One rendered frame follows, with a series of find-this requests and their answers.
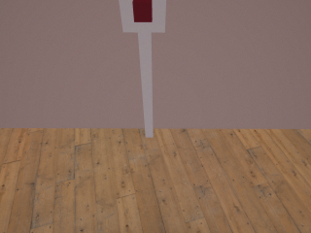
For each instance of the button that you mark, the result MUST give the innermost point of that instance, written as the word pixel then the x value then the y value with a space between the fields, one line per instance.
pixel 142 10

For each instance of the panel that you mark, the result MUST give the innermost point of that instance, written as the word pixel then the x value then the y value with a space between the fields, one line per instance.
pixel 145 30

